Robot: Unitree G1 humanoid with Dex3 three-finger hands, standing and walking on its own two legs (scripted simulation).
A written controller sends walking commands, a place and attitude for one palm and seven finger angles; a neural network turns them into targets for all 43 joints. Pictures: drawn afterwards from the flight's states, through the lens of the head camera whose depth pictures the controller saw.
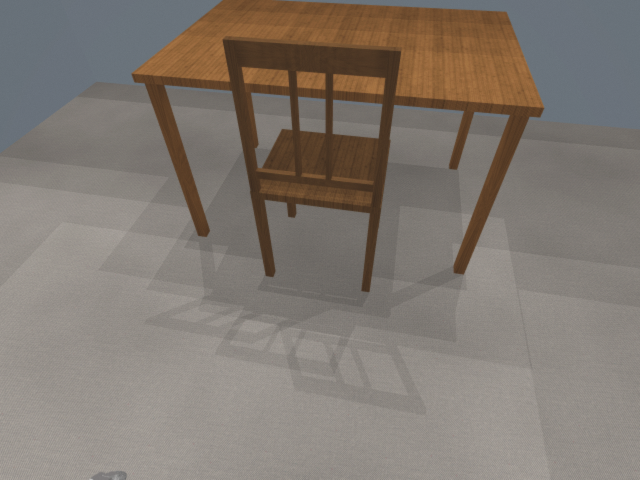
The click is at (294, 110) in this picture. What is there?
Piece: chair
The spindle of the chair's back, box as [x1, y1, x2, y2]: [288, 71, 301, 176]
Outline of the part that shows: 288,71 295,172 296,175 300,176 301,159 296,73 295,71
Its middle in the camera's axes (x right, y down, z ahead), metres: -0.07 -0.30 +1.06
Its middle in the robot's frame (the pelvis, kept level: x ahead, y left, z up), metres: +0.99 +0.12 -0.08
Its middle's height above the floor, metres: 0.69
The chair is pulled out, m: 0.00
